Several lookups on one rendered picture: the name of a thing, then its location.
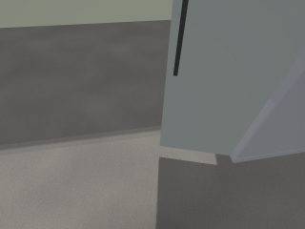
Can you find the handle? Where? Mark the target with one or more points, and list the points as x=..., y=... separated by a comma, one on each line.
x=180, y=36

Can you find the fridge door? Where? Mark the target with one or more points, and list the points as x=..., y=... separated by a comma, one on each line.
x=233, y=56

